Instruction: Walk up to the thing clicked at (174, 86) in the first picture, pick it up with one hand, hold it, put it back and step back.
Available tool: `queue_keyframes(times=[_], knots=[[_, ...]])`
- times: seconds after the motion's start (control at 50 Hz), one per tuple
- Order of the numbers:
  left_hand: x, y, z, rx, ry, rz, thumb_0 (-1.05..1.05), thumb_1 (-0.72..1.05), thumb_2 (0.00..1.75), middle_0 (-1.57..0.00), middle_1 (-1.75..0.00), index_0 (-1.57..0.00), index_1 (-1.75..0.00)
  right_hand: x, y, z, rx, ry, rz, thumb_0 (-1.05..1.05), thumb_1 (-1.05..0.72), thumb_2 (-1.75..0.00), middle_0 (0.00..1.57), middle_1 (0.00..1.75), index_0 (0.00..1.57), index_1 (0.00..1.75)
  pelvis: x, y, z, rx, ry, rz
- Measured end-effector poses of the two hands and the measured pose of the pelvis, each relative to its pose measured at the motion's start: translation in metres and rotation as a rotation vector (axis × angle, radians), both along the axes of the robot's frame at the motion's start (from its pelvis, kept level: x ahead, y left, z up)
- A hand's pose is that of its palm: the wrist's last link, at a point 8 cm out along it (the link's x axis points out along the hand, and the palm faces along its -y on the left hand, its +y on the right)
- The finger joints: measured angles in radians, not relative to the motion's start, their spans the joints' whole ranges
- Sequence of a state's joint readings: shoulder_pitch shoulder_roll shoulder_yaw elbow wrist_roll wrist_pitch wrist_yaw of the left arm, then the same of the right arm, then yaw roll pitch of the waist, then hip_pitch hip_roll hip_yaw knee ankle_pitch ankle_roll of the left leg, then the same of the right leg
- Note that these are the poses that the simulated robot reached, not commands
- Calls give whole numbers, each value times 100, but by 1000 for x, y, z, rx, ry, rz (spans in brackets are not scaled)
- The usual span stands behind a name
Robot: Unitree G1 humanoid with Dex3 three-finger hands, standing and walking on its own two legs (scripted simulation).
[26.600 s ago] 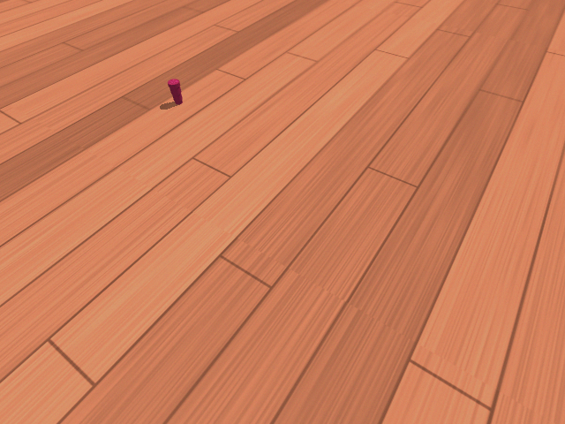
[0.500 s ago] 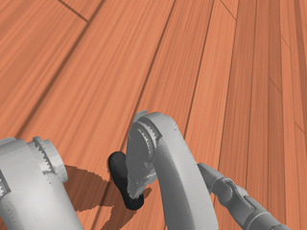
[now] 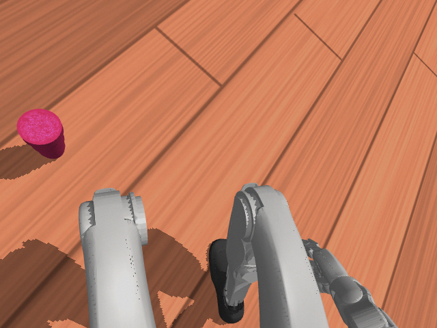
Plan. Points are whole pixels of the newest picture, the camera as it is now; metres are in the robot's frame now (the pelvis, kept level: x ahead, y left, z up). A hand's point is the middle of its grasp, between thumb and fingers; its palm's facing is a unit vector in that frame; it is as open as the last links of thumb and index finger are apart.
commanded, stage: home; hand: left
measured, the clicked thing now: (47, 139) +0.46 +0.33 -0.26
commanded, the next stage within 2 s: none
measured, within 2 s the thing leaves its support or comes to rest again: neither
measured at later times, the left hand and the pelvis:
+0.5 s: hand out of the picture +0.25 +0.33 +0.09, palm faces +0.32 -0.81 -0.49, open 17.4 cm; pelvis +0.03 -0.02 +0.19, yaw +9 degrees
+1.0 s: hand out of the picture +0.24 +0.24 +0.30, palm faces +0.31 -0.89 -0.35, open 17.3 cm; pelvis +0.10 +0.01 +0.37, yaw +12 degrees
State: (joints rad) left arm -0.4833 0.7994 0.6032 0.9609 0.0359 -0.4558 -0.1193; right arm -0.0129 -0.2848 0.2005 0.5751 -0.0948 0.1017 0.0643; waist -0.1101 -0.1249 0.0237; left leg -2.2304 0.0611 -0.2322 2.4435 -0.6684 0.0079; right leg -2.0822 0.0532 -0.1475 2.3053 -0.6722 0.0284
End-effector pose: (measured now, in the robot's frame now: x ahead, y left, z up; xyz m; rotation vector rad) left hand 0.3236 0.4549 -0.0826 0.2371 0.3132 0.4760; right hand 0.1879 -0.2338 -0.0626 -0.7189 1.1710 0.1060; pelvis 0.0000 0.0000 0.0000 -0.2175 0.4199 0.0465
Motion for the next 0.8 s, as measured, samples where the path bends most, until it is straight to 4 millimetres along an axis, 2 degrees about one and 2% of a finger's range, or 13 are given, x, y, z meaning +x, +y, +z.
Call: queue_keyframes(times=[0.08, 0.14, 0.22, 0.28, 0.38, 0.58, 0.68, 0.8], knots=[[-12, 20, 46, 91, 57, 62, -1, -51, 6, -7, -6, -8, -6, -1, -2, -2, 55, -1, -67, 0, -91, -90, 21, 30, 20, 30, 2, -1, 14, 17, 48, 15], [-27, 20, 68, 127, 141, 77, -1, -51, 7, -6, -6, -7, -6, -3, -4, -4, 98, 9, -125, 0, -91, -90, 21, 30, 20, 30, 4, -1, 25, 33, 83, 23], [-48, -9, 88, 129, 255, 45, -1, -52, 6, -5, -5, -6, -5, -3, -3, 0, 160, 31, -184, 0, -90, -90, 21, 30, 20, 30, 6, -2, 48, 60, 123, 35], [-66, -36, 106, 116, 325, 19, -1, -53, 6, -5, -5, -6, -5, 3, 0, 17, 200, 21, -219, 1, -90, -90, 21, 30, 20, 30, 8, -6, 74, 79, 142, 41], [-87, -72, 150, 75, 391, 34, -1, -52, 6, -6, -5, -7, -5, 24, 4, 68, 225, -38, -226, 1, -90, -90, 21, 30, 20, 30, 16, -15, 127, 110, 149, 61], [-104, -105, 247, 4, 468, 113, -1, -55, 5, -6, -5, -6, -5, 77, -3, 190, 224, -265, -206, 1, -90, -90, 21, 30, 20, 30, 42, -20, 224, 141, 80, 100], [-109, -127, 284, -56, 503, 110, -1, -54, 6, -6, -5, -6, -5, 87, -3, 244, 223, -340, -211, 1, -90, -90, 21, 30, 20, 30, 55, -16, 267, 152, 26, 116], [-114, -149, 332, -109, 507, 105, -1, -53, 6, -6, -5, -6, -5, 86, 6, 299, 220, -385, -228, 1, -90, -90, 20, 30, 20, 30, 72, -9, 314, 163, -48, 137]])
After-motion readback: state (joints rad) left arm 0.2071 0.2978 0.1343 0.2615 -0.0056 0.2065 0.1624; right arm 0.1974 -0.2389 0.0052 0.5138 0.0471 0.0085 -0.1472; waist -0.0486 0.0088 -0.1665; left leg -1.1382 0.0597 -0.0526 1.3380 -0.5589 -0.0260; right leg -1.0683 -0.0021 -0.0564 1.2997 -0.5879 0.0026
